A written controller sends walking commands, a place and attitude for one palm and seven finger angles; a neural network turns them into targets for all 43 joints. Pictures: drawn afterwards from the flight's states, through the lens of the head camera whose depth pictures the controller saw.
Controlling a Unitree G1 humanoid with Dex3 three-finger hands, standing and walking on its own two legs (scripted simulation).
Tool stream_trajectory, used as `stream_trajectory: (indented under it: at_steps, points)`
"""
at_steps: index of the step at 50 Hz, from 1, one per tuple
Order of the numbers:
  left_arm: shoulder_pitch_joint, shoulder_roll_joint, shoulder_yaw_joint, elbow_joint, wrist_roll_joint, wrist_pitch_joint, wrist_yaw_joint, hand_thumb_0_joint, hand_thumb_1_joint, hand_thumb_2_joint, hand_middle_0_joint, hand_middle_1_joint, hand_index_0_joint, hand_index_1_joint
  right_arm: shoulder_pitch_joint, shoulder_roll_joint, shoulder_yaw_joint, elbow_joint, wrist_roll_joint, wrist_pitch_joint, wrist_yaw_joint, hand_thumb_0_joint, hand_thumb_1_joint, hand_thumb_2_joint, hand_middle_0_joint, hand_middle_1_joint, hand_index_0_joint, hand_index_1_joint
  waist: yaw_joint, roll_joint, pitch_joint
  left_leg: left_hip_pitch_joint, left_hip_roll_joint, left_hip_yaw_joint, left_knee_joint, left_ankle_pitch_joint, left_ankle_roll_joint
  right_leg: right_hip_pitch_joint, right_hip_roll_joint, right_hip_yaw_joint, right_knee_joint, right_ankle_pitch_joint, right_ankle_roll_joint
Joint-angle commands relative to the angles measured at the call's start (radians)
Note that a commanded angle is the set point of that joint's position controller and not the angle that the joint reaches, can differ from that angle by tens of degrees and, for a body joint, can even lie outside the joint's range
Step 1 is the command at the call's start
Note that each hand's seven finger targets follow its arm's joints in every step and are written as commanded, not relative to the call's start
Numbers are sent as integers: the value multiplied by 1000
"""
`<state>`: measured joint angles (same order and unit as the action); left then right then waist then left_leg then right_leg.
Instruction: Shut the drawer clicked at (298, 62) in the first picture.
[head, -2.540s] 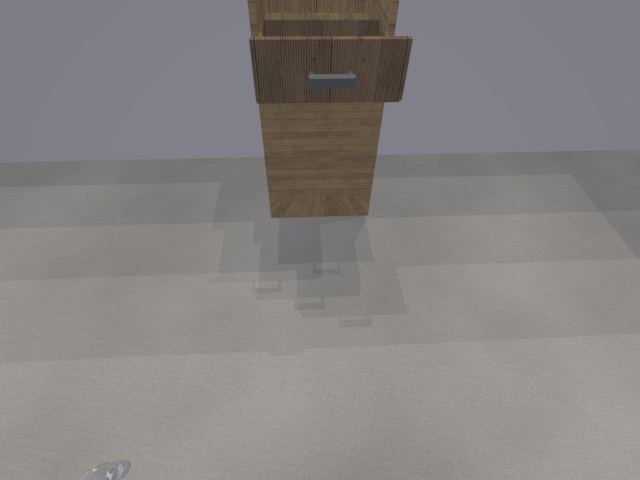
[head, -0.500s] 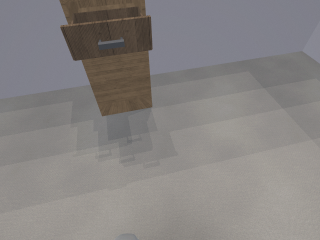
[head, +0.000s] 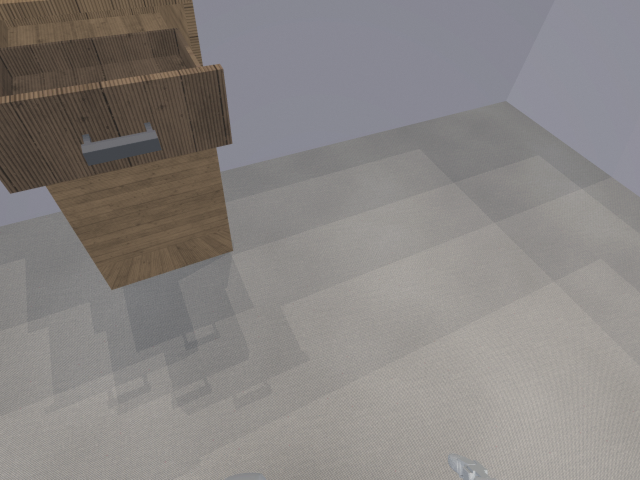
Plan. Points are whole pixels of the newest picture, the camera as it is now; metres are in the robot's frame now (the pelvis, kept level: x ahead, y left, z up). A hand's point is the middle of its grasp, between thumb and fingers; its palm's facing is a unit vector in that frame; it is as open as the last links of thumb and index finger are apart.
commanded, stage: walk to a spot facing it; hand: left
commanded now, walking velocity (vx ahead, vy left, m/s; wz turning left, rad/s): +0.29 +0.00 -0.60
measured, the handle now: (120, 140) +0.58 +0.41 +0.05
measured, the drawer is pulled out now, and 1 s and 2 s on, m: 0.30 0.30 0.30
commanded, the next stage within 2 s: turn to face it in 0.46 s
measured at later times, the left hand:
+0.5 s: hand (259, 341) +0.35 +0.14 -0.17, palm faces -0.29 -0.94 -0.17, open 7.4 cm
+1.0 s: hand (219, 333) +0.36 +0.21 -0.17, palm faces -0.11 -0.98 -0.15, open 7.4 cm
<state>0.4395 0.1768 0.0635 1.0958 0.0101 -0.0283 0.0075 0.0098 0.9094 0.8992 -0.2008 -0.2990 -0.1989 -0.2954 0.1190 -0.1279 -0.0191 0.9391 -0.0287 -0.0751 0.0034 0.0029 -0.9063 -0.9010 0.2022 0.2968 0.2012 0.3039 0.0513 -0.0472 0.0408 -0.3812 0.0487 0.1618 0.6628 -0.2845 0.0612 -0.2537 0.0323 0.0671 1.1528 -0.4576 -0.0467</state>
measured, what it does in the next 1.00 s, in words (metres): walks ahead: right foot, then left foot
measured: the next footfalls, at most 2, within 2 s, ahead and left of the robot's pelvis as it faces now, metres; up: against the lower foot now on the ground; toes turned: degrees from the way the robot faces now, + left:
right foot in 0.48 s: +0.28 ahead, -0.10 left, +0.00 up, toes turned -22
left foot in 0.88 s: +0.31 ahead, +0.12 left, +0.00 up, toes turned -8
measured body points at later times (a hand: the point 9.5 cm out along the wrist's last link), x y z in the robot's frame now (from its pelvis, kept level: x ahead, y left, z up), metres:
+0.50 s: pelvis +0.18 +0.00 -0.01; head +0.23 -0.01 +0.43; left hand +0.37 +0.19 -0.15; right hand +0.04 -0.19 -0.16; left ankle +0.06 +0.09 -0.69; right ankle +0.24 -0.09 -0.73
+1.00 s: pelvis +0.26 +0.04 +0.01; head +0.28 +0.08 +0.46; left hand +0.36 +0.26 -0.15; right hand +0.25 -0.20 -0.12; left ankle +0.27 +0.12 -0.72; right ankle +0.21 -0.09 -0.67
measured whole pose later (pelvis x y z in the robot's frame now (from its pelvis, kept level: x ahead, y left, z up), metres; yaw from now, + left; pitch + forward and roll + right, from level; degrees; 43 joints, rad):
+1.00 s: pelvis +0.26 +0.04 +0.01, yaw -10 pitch +0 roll -2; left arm 0.20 0.20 0.07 0.96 0.01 0.05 0.02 0.01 0.91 0.90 -0.20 -0.30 -0.20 -0.30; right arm 0.26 -0.15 -0.02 0.98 -0.03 0.02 -0.01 0.00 -0.92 -0.90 0.20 0.30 0.20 0.30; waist 0.00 -0.05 0.02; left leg -0.27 0.01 0.03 0.57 -0.31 0.05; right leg -0.42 -0.03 -0.08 0.93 -0.46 0.03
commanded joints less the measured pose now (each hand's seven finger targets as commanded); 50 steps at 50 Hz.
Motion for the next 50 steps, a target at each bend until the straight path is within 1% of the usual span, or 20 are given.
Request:
stream_trajectory:
  at_steps: [1,5,10,15,18,21,22,23,24,25,28,30,33,37,42,43,44,45,46,50]
  points:
    - [-50,43,22,-111,20,-9,-27,0,900,900,-200,-300,-200,-300,205,-118,-36,26,6,-24,-28,0,-900,-900,200,300,200,300,-48,133,36,180,313,-300,-427,208,59,-333,-122,-16,209,168,13]
    - [-38,10,26,-122,26,39,-37,0,900,900,-200,-300,-200,-300,221,-99,-36,41,12,-37,-32,0,-900,-900,200,300,200,300,-3,154,26,145,251,-75,-444,344,30,-353,-129,-50,146,274,40]
    - [-164,18,21,-178,24,54,-48,0,900,900,-200,-300,-200,-300,266,-141,-34,52,16,-28,-37,0,-900,-900,200,300,200,300,-20,160,49,269,246,23,-401,637,29,-449,-128,-118,-59,360,67]
    - [-334,19,9,-228,17,52,-48,0,900,900,-200,-300,-200,-300,339,-169,-39,69,5,1,-41,0,-900,-900,200,300,200,300,-87,162,69,364,256,88,-322,788,45,-388,-86,-201,-322,312,55]
    - [-349,38,11,-245,15,51,-41,0,900,900,-200,-300,-200,-300,343,-187,-49,69,4,19,-40,0,-900,-900,200,300,200,300,-84,161,54,411,289,101,-260,885,50,-344,-62,-220,-370,253,29]
    - [-252,75,22,-235,21,38,-36,0,900,900,-200,-300,-200,-300,299,-221,-61,46,7,27,-39,0,-900,-900,200,300,200,300,-24,173,-29,424,301,132,-49,1020,30,-168,-17,-237,-460,214,-4]
    - [-156,110,31,-215,24,22,-33,0,900,900,-200,-300,-200,-300,288,-231,-62,30,11,30,-35,0,-900,-900,200,300,200,300,26,158,-90,356,284,135,129,952,-3,5,-11,-227,-556,265,-16]
    - [-44,186,48,-189,27,9,-24,0,900,900,-200,-300,-200,-300,289,-216,-60,9,26,36,-24,0,-900,-900,200,300,200,300,78,21,-187,153,228,152,426,624,-55,261,-140,-74,-628,582,-81]
    - [4,282,66,-184,11,0,-9,0,900,900,-200,-300,-200,-300,307,-144,-48,-26,36,35,-25,0,-900,-900,200,300,200,300,54,-183,-301,-171,17,92,778,-323,-132,473,-454,432,-641,1169,-241]
    - [-4,297,66,-191,-11,15,8,0,900,900,-200,-300,-200,-300,229,-165,-48,-52,34,43,-39,0,-900,-900,200,300,200,300,65,-92,-316,-175,35,-107,804,-348,-112,424,-458,382,-691,1168,-293]
    - [-227,197,40,-250,-8,24,25,0,900,900,-200,-300,-200,-300,198,-148,-48,-36,16,78,-29,0,-900,-900,200,300,200,300,-44,16,-140,-145,108,-154,685,-146,-121,112,-315,193,-786,740,-182]
    - [-273,155,22,-251,4,16,30,0,900,900,-200,-300,-200,-300,259,-113,-36,8,6,101,-32,0,-900,-900,200,300,200,300,-94,27,-105,-72,84,-147,618,-104,-116,-32,-277,97,-823,701,-146]
    - [-274,132,7,-226,15,11,28,0,900,900,-200,-300,-200,-300,314,-85,-27,44,7,110,-28,0,-900,-900,200,300,200,300,-119,-7,-122,5,62,-140,477,-72,-106,-93,-238,29,-847,544,-130]
    - [-238,126,2,-200,16,16,19,0,900,900,-200,-300,-200,-300,229,-74,-20,31,15,96,-17,0,-900,-900,200,300,200,300,-70,-86,-80,38,26,-108,203,-91,-95,-49,-232,-6,-880,295,-114]
    - [-205,148,17,-184,9,30,25,0,900,900,-200,-300,-200,-300,174,-97,-25,12,15,87,-12,0,-900,-900,200,300,200,300,-48,-81,-42,104,16,-87,-56,-28,-97,3,-284,-45,-769,391,-77]
    - [-210,140,19,-186,6,36,26,0,900,900,-200,-300,-200,-300,202,-108,-29,17,16,84,-8,0,-900,-900,200,300,200,300,-61,-10,-47,163,30,-116,-164,64,-90,-23,-274,-83,-692,361,-39]
    - [-187,104,18,-200,0,45,25,0,900,900,-200,-300,-200,-300,226,-167,-39,11,10,77,-6,0,-900,-900,200,300,200,300,-61,184,-41,189,153,-298,-279,214,-44,-108,-194,-164,-548,208,24]
    - [-194,66,11,-225,-4,47,22,0,900,900,-200,-300,-200,-300,236,-244,-54,-6,2,77,-11,0,-900,-900,200,300,200,300,-66,384,-13,197,332,-538,-361,467,69,-234,-91,-214,-377,-31,93]
    - [-239,90,12,-239,4,47,23,0,900,900,-200,-300,-200,-300,233,-257,-59,-6,-4,83,-18,0,-900,-900,200,300,200,300,-79,316,-3,174,371,-572,-384,524,145,-258,-83,-142,-199,-140,91]
    - [-263,102,30,-218,5,46,15,0,900,900,-200,-300,-200,-300,189,-218,-52,-14,5,70,-35,0,-900,-900,200,300,200,300,-60,183,-51,268,230,-415,-313,632,110,-335,-100,-63,-16,27,105]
